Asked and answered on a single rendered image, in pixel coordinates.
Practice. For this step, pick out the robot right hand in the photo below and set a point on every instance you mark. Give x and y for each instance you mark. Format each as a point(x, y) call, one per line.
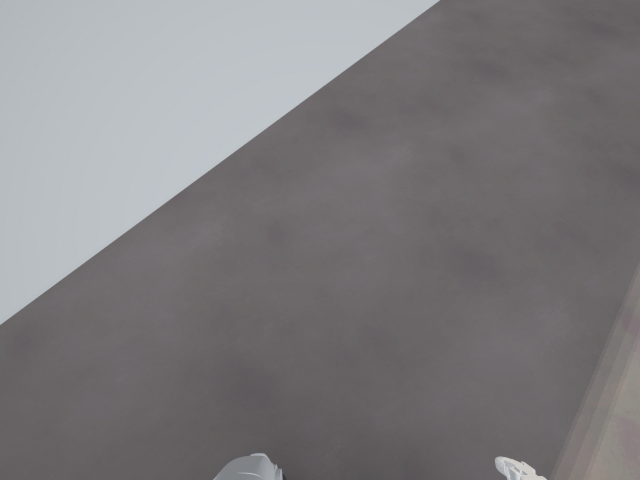
point(515, 470)

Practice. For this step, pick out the left robot thigh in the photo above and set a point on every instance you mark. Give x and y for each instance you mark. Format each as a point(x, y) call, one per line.
point(250, 468)

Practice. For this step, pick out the left robot shin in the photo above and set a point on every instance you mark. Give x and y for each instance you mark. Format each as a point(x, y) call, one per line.
point(260, 454)

